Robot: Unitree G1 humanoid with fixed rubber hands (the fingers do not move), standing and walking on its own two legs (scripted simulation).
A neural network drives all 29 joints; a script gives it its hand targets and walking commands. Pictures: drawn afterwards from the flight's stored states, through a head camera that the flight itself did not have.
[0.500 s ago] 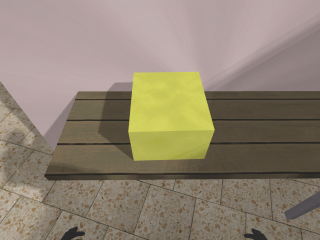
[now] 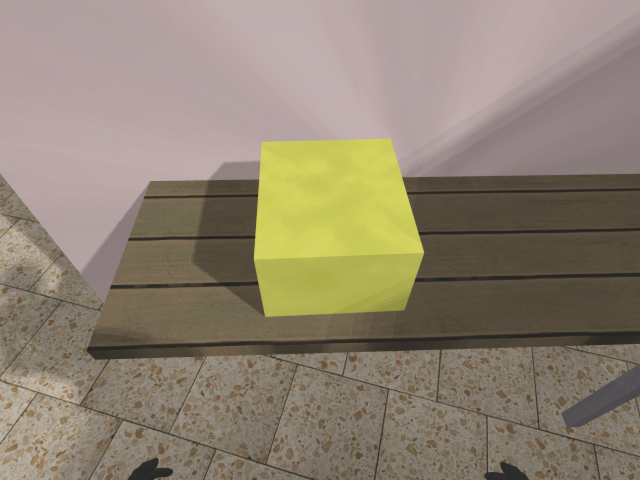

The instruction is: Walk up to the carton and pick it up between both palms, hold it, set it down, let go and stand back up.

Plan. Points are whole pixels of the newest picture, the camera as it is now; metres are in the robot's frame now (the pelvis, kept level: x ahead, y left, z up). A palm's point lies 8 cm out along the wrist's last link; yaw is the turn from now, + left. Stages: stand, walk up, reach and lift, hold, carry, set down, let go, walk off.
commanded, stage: stand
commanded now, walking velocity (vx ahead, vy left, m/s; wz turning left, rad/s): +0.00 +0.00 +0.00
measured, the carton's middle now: (330, 223) +0.50 +0.00 -0.01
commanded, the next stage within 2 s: none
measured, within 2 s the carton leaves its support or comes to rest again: neither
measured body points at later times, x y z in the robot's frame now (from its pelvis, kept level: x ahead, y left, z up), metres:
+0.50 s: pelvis -0.01 -0.02 +0.01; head -0.01 -0.03 +0.45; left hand +0.08 +0.23 -0.12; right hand +0.07 -0.29 -0.11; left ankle -0.01 +0.11 -0.73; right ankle +0.01 -0.14 -0.73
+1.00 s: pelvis -0.02 -0.03 +0.01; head -0.01 -0.03 +0.46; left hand +0.06 +0.22 -0.13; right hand +0.02 -0.29 -0.12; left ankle -0.01 +0.11 -0.73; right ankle +0.01 -0.14 -0.73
